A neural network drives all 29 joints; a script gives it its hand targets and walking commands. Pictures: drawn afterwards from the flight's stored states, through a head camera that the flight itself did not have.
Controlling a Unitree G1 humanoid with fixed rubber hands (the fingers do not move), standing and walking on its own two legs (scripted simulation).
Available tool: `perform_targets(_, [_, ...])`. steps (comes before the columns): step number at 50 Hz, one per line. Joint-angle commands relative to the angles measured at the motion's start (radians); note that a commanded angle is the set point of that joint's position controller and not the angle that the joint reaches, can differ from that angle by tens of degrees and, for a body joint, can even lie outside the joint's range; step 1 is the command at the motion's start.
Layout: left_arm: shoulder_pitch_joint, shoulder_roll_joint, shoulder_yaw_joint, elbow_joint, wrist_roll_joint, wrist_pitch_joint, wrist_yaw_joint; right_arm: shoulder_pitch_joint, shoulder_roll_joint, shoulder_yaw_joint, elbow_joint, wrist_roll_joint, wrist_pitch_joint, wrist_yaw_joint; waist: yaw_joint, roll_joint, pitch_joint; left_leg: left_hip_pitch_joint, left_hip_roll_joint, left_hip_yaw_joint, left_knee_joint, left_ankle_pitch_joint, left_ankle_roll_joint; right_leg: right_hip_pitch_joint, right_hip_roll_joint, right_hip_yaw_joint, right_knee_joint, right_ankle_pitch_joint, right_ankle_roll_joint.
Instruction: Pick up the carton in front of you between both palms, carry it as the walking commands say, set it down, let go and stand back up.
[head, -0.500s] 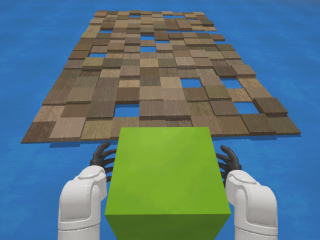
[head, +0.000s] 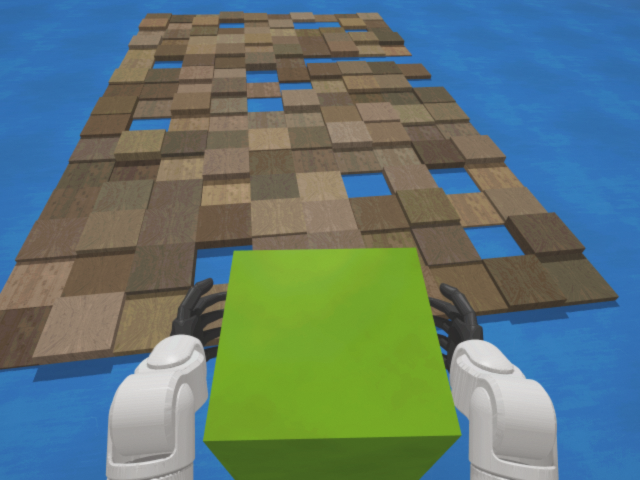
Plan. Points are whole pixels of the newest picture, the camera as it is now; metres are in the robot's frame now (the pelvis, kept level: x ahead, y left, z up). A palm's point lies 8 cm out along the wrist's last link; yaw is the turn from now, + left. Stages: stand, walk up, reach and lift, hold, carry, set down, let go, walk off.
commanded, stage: carry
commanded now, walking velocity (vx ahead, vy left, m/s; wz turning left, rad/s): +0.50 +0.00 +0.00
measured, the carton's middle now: (326, 377) +0.26 +0.00 +0.02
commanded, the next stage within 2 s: none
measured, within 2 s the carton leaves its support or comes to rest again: neither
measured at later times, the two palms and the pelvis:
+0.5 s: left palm (225, 143) +0.64 +0.17 +0.11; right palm (395, 144) +0.65 -0.13 +0.11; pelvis +0.34 +0.01 -0.01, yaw +1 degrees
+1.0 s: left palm (244, 40) +1.06 +0.18 +0.14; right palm (365, 46) +1.07 -0.12 +0.14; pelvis +0.67 +0.02 -0.01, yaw +2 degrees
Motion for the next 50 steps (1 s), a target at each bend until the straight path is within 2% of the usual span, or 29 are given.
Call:
perform_targets(1, [-0.413,-0.857,-0.699,-0.023,-0.37,0.022,-0.24,-0.435,0.821,0.694,-0.06,0.381,0.028,0.266,0.006,0.144,-0.123,0.062,0.198,-0.045,0.057,0.623,0.084,0.151,0.047,-0.075,-0.062,0.002,-0.02])
perform_targets(2, [-0.414,-0.847,-0.692,-0.013,-0.373,0.029,-0.242,-0.44,0.809,0.69,-0.058,0.378,0.036,0.263,0.018,0.121,-0.153,0.018,0.164,0.002,0.185,0.668,0.064,0.289,0.09,-0.12,-0.092,-0.044,-0.024])
perform_targets(3, [-0.411,-0.837,-0.683,0.003,-0.375,0.035,-0.245,-0.443,0.794,0.688,-0.054,0.375,0.043,0.261,0.034,0.087,-0.209,-0.104,0.134,0.017,0.355,0.612,0.032,0.502,0.07,-0.08,-0.079,-0.091,-0.029])
perform_targets(4, [-0.406,-0.82,-0.671,0.017,-0.37,0.039,-0.248,-0.47,0.781,0.69,-0.061,0.376,0.053,0.259,0.055,-0.079,-0.27,-0.323,0.078,0.008,0.625,0.368,-0.009,0.686,-0.157,0.276,-0.187,-0.301,-0.089])
perform_targets(5, [-0.418,-0.829,-0.665,0.041,-0.37,0.034,-0.253,-0.498,0.795,0.699,-0.085,0.379,0.062,0.258,0.054,-0.334,-0.304,-0.625,-0.049,-0.06,0.89,-0.078,-0.036,0.872,-0.363,0.68,-0.307,-0.31,-0.223])
perform_targets(6, [-0.414,-0.859,-0.672,0.045,-0.387,0.034,-0.254,-0.501,0.806,0.696,-0.057,0.377,0.061,0.26,0.049,-0.273,-0.288,-0.708,-0.012,-0.185,1.019,-0.131,-0.006,0.839,-0.374,0.68,-0.33,-0.133,-0.237])
perform_targets(7, [-0.437,-0.897,-0.684,0.03,-0.394,0.028,-0.256,-0.515,0.84,0.699,-0.052,0.381,0.054,0.263,0.046,-0.202,-0.291,-0.719,0.031,-0.218,1.058,-0.098,0.019,0.801,-0.335,0.565,-0.293,0.012,-0.222])
perform_targets(8, [-0.46,-0.932,-0.695,0.018,-0.398,0.02,-0.258,-0.514,0.872,0.702,-0.045,0.382,0.043,0.265,0.042,-0.083,-0.298,-0.714,0.071,-0.237,1.018,-0.037,0.032,0.757,-0.315,0.479,-0.279,0.069,-0.19])
perform_targets(9, [-0.494,-0.955,-0.706,0.003,-0.405,0.013,-0.259,-0.52,0.903,0.708,-0.037,0.387,0.032,0.265,0.038,-0.026,-0.285,-0.683,0.095,-0.244,0.945,0.021,0.035,0.693,-0.293,0.398,-0.295,0.094,-0.155])
perform_targets(11, [-0.527,-0.968,-0.724,-0.013,-0.424,0.001,-0.262,-0.519,0.93,0.714,-0.033,0.383,0.012,0.259,0.035,-0.061,-0.29,-0.626,0.089,-0.217,0.821,0.078,0.029,0.639,-0.258,0.285,-0.331,0.036,-0.121])
perform_targets(16, [-0.561,-0.889,-0.737,0.008,-0.439,-0.01,-0.267,-0.536,0.882,0.723,-0.004,0.357,-0.011,0.231,0.037,-0.115,-0.206,-0.652,0.061,-0.124,0.501,0.184,0.003,0.633,-0.191,0.122,-0.356,0.065,-0.126])
perform_targets(22, [-0.771,-0.721,-0.694,0.09,-0.425,-0.002,-0.224,-0.795,0.728,0.703,0.039,0.396,0.008,0.208,0.057,-0.166,-0.129,-0.578,0.012,-0.055,0.315,0.295,0.054,0.623,-0.155,0.044,-0.274,0.166,-0.115])
perform_targets(24, [-0.88,-0.69,-0.669,0.112,-0.44,0.013,-0.205,-0.906,0.691,0.666,0.057,0.422,0.025,0.197,0.032,-0.159,-0.15,-0.465,-0.011,-0.036,0.296,0.254,0.081,0.597,-0.154,0.013,-0.168,0.226,-0.098])
perform_targets(25, [-0.945,-0.679,-0.651,0.128,-0.448,0.023,-0.197,-0.956,0.68,0.639,0.084,0.431,0.035,0.192,-0.004,-0.121,-0.198,-0.309,-0.057,0.006,0.26,0.228,0.083,0.549,-0.119,-0.035,-0.025,0.27,-0.076])
perform_targets(26, [-0.974,-0.673,-0.633,0.149,-0.454,0.04,-0.187,-0.959,0.659,0.608,0.126,0.438,0.048,0.187,-0.042,-0.039,-0.273,-0.098,-0.07,-0.01,0.259,0.163,0.076,0.455,-0.066,-0.056,0.187,0.239,-0.051])
perform_targets(27, [-1.028,-0.662,-0.612,0.17,-0.458,0.056,-0.179,-0.986,0.63,0.578,0.155,0.439,0.061,0.183,-0.065,0.137,-0.351,0.055,0.158,-0.373,0.164,-0.028,0.113,0.285,-0.006,-0.038,0.456,0.0,-0.012])
perform_targets(28, [-1.073,-0.68,-0.596,0.188,-0.465,0.071,-0.17,-1.047,0.613,0.56,0.171,0.447,0.069,0.181,-0.072,0.351,-0.39,0.243,0.345,-0.813,0.033,-0.045,0.241,-0.042,0.136,0.062,0.694,-0.428,0.016])
perform_targets(29, [-1.135,-0.689,-0.575,0.205,-0.47,0.081,-0.16,-1.103,0.644,0.55,0.178,0.472,0.08,0.18,-0.068,0.317,-0.396,0.252,0.35,-0.805,0.03,0.05,0.273,-0.125,0.096,0.181,0.842,-0.442,-0.014])
perform_targets(30, [-1.199,-0.718,-0.561,0.196,-0.481,0.087,-0.153,-1.17,0.684,0.548,0.165,0.499,0.084,0.183,-0.072,0.251,-0.384,0.228,0.319,-0.709,0.085,0.206,0.268,-0.177,0.067,0.206,0.891,-0.408,-0.041])
perform_targets(31, [-1.258,-0.744,-0.548,0.197,-0.489,0.091,-0.147,-1.251,0.719,0.551,0.142,0.526,0.088,0.184,-0.059,0.13,-0.386,0.202,0.294,-0.614,0.131,0.314,0.244,-0.2,0.042,0.213,0.869,-0.363,-0.054])
perform_targets(32, [-1.313,-0.759,-0.534,0.197,-0.494,0.094,-0.141,-1.345,0.75,0.555,0.122,0.552,0.092,0.185,-0.047,0.081,-0.39,0.161,0.275,-0.534,0.139,0.412,0.226,-0.194,0.019,0.215,0.818,-0.315,-0.056])
perform_targets(36, [-1.391,-0.78,-0.478,0.252,-0.465,0.124,-0.116,-1.484,0.796,0.504,0.149,0.567,0.124,0.177,-0.03,0.083,-0.436,0.152,0.252,-0.408,0.133,0.473,0.224,-0.198,0.009,0.185,0.679,-0.277,-0.042])
perform_targets(39, [-1.389,-0.792,-0.44,0.327,-0.423,0.143,-0.116,-1.477,0.807,0.459,0.239,0.526,0.15,0.179,-0.049,0.088,-0.408,0.204,0.229,-0.345,0.149,0.593,0.236,-0.277,0.012,0.15,0.526,-0.228,-0.035])
perform_targets(44, [-1.389,-0.852,-0.405,0.441,-0.378,0.151,-0.14,-1.466,0.873,0.428,0.359,0.469,0.155,0.198,-0.079,0.116,-0.33,0.208,0.14,-0.207,0.183,0.821,0.193,-0.17,0.084,0.036,0.161,-0.012,-0.028])
perform_targets(46, [-1.394,-0.882,-0.403,0.467,-0.378,0.147,-0.152,-1.476,0.9,0.43,0.38,0.462,0.145,0.205,-0.057,0.152,-0.306,0.182,0.128,-0.164,0.217,0.938,0.151,-0.036,0.124,-0.008,0.021,0.025,-0.044])
perform_targets(47, [-1.399,-0.892,-0.405,0.478,-0.381,0.143,-0.158,-1.479,0.909,0.432,0.387,0.46,0.14,0.206,-0.028,0.169,-0.319,0.155,0.128,-0.141,0.285,1.015,0.122,0.083,0.144,-0.023,-0.029,0.061,-0.055])
perform_targets(48, [-1.401,-0.903,-0.405,0.482,-0.386,0.137,-0.163,-1.489,0.919,0.441,0.393,0.461,0.134,0.207,0.028,0.151,-0.382,0.05,0.119,-0.091,0.425,0.979,0.082,0.33,0.151,-0.038,-0.091,0.058,-0.074])
perform_targets(49, [-1.412,-0.895,-0.411,0.478,-0.381,0.123,-0.165,-1.526,0.942,0.453,0.373,0.474,0.129,0.207,0.076,0.038,-0.5,-0.226,0.063,-0.105,0.638,0.799,0.04,0.695,0.041,0.127,-0.004,0.11,-0.166])
perform_targets(50, [-1.41,-0.895,-0.414,0.466,-0.386,0.105,-0.165,-1.564,0.946,0.46,0.33,0.48,0.128,0.208,0.135,-0.23,-0.612,-0.532,-0.043,-0.126,0.961,0.358,-0.004,0.956,-0.17,0.506,-0.025,0.206,-0.299])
